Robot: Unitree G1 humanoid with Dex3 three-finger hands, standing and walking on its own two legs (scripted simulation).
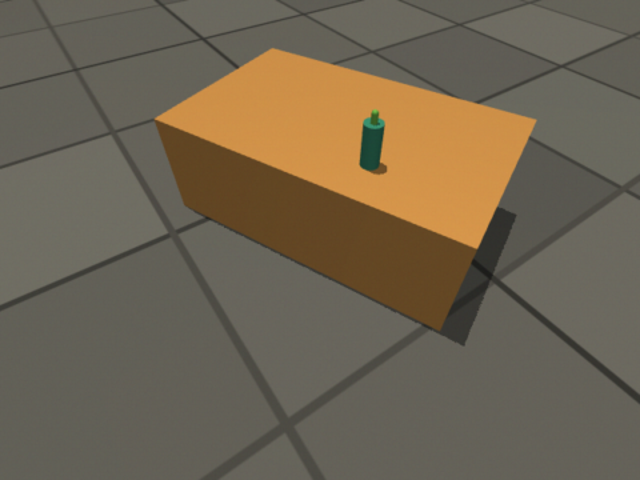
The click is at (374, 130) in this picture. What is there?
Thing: necked bottle
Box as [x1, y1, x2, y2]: [360, 109, 384, 170]
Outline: 375,109 372,111 371,116 363,121 360,166 369,170 375,169 378,166 384,122 377,117 378,111
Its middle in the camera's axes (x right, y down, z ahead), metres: +0.16 -0.32 +1.23
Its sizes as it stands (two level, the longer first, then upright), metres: 0.066 0.066 0.200
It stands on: a support 0.45 m high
